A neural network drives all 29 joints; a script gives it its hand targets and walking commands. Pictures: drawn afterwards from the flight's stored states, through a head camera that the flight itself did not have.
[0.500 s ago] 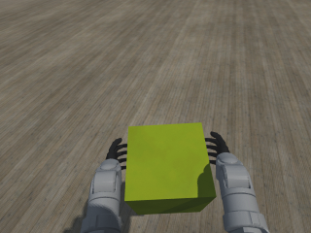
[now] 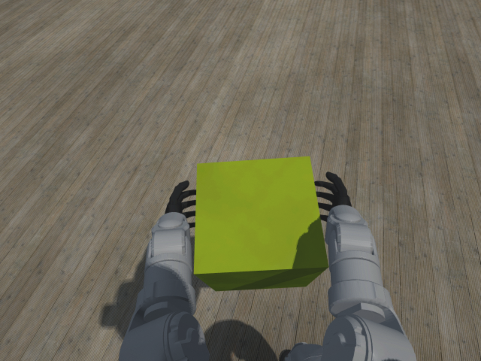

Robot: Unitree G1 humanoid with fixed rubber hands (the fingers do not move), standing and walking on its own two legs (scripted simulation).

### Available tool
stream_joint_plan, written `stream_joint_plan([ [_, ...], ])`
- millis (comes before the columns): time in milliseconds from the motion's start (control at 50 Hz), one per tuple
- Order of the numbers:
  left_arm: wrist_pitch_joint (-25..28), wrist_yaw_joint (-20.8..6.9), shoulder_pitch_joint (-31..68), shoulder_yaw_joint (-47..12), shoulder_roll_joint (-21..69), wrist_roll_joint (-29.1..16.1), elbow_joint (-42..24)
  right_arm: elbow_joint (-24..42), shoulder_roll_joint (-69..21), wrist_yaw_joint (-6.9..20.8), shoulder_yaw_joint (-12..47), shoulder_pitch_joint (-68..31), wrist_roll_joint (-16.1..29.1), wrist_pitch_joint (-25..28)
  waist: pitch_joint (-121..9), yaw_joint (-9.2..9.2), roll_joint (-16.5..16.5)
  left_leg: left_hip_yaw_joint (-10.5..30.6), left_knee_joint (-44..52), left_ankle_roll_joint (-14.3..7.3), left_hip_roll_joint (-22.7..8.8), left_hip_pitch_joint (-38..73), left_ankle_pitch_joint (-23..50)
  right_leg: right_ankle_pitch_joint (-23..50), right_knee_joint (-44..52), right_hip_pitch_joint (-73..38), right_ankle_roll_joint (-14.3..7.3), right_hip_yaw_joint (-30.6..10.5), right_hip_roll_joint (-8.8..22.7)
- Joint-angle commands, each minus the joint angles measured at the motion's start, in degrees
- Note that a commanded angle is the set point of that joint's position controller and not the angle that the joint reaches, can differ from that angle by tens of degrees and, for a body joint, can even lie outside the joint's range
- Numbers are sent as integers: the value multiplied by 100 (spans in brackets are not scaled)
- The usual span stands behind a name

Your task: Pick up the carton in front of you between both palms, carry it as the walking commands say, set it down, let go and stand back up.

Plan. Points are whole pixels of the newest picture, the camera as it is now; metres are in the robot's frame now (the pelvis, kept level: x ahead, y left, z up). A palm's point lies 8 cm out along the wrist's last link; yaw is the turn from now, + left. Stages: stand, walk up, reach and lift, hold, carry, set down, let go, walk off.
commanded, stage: set down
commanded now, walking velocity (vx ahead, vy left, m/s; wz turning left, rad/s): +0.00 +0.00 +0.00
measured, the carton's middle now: (257, 231) +0.36 -0.01 -0.08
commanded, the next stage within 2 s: none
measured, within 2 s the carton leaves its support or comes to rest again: neither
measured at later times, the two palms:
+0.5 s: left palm (203, 236) +0.41 +0.12 -0.18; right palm (324, 243) +0.37 -0.17 -0.18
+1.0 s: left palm (222, 243) +0.46 +0.09 -0.34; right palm (321, 261) +0.38 -0.19 -0.33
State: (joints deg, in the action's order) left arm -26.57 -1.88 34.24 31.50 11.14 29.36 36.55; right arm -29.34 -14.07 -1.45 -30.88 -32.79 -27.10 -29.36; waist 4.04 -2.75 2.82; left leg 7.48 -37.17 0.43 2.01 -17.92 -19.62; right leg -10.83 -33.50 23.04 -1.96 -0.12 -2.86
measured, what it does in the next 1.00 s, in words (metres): lowers itself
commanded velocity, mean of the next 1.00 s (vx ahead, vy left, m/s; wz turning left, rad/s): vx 0.00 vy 0.00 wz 0.00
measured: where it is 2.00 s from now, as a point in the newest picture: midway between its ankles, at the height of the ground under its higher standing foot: outside the picture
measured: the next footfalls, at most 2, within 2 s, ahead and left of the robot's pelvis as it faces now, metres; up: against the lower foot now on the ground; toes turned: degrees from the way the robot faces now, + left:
none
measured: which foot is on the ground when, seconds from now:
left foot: down 0.00-1.00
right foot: down 0.00-1.00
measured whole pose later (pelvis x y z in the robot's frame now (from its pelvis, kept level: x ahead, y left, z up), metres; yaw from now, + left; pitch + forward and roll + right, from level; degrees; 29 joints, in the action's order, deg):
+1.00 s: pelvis -0.05 +0.03 -0.23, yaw +2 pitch +47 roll +2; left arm -14.0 6.1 64.8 16.2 -4.7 9.8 50.6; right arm -28.9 -7.6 -7.9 -32.3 -53.1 -13.5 -16.1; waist -7.1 -7.4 4.0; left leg 2.8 -96.2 1.2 9.3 -109.7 -33.4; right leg -22.3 -91.0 115.5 3.0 -5.0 -3.8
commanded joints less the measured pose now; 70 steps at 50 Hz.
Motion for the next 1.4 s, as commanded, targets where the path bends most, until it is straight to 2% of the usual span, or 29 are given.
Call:
stream_joint_plan([
  [0, 666, -1003, 2434, -1602, 3391, -688, 531, -693, -3464, 1023, 1694, -2094, 683, 589, -1457, -50, -239, -282, 429, -303, 430, -2319, 302, 723, -148, -1497, 223, -475, -112],
  [60, 1270, -953, 2492, -2066, 3588, -920, 451, -609, -3659, 1037, 2126, -2228, 808, 1220, -2256, -19, -236, -320, 73, -204, 557, -2842, 620, 1411, -654, -1232, 203, -456, -197],
  [160, 2051, -851, 3147, -3377, 4188, -1553, 70, -454, -4309, 1100, 3242, -2888, 1289, 2025, -4300, -79, -131, -376, -762, -19, 648, -3519, 1156, 2281, -1705, -790, 211, -349, -228],
  [240, 2140, -753, 3636, -4454, 4498, -2163, -459, 53, -4398, 1162, 3984, -3283, 1649, 2122, -6352, -269, -62, -398, -1459, 122, 724, -3795, 1691, 2837, -2507, -495, 231, -242, -323],
  [300, 1945, -739, 3746, -4742, 4638, -2345, -517, 139, -4394, 1275, 4115, -3276, 1710, 1949, -6737, -392, 23, -356, -1792, 184, 719, -3886, 1770, 2443, -2768, 423, 274, -113, -381],
  [400, 1509, -884, 3892, -4380, 4775, -2216, 13, -296, -4411, 1549, 3697, -3394, 1570, 1512, -6013, -458, 185, -392, -2081, 188, 680, -4517, 871, 1123, -3004, 2062, 280, 83, -400],
  [460, 1370, -958, 4068, -4037, 4727, -2116, 342, -525, -4411, 1628, 3377, -3554, 1459, 1345, -5689, -478, 188, -451, -2261, 150, 695, -5089, 518, 810, -3198, 2590, 285, 133, -394],
  [600, 1482, -910, 4608, -3651, 4410, -2070, 724, -641, -4369, 1490, 3066, -4035, 1466, 1364, -6023, -551, 153, -601, -3044, 95, 840, -6168, 499, 1000, -3873, 3319, 364, 151, -408],
  [800, 1562, -739, 5480, -3875, 3989, -2424, 886, -396, -4184, 1071, 3281, -4889, 1897, 1408, -7128, -667, 138, -829, -4172, 98, 1008, -7183, 210, 1150, -4863, 3626, 547, 213, -463],
  [960, 1479, -711, 6226, -3809, 3636, -2576, 1186, -326, -3911, 855, 3150, -5683, 2034, 1357, -7159, -807, 214, -934, -4888, 62, 1051, -7858, -266, 806, -5500, 4074, 605, 322, -468],
  [1200, 1431, -586, 7129, -3440, 2888, -2580, 1991, -399, -3200, 762, 2367, -6724, 1988, 1377, -6711, -1094, 440, -929, -5705, -10, 1031, -8505, -663, 462, -6328, 5050, 620, 522, -370],
  [1380, 1471, -441, 7809, -3732, 2356, -2871, 2204, -317, -2587, 746, 2002, -7316, 2149, 1472, -6709, -1408, 750, -845, -6326, -21, 939, -8429, -425, 670, -6965, 5664, 642, 648, -228],
])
